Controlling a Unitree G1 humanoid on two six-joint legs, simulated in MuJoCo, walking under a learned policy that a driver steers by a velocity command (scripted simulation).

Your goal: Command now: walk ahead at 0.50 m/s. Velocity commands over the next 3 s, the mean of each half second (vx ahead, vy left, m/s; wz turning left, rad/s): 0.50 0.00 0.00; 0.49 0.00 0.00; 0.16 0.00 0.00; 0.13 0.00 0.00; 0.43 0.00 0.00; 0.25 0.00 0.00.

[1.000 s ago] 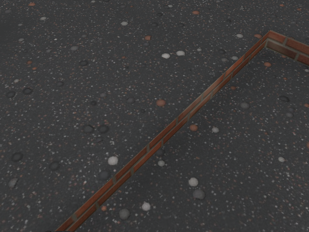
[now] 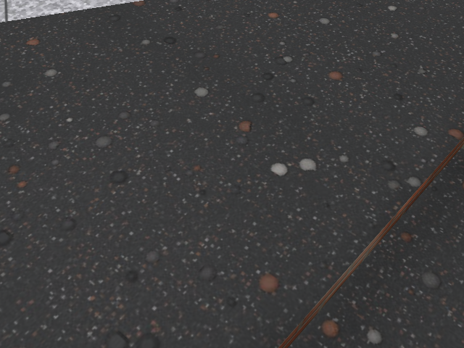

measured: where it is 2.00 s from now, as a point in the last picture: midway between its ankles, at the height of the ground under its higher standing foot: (213, 243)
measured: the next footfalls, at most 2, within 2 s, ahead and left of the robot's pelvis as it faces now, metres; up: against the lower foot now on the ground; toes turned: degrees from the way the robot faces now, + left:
right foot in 0.08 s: +0.18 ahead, -0.10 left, +0.00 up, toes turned -4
left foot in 0.64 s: +0.47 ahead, +0.06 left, +0.15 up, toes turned +6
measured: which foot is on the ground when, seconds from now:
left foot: down 0.00-0.08, up 0.10-0.62, down 0.64-1.00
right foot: up 0.00-0.06, down 0.08-0.66, up 0.68-1.00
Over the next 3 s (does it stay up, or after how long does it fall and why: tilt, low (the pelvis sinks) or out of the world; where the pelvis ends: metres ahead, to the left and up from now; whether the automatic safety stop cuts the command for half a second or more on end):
stays up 1.19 0.06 0.14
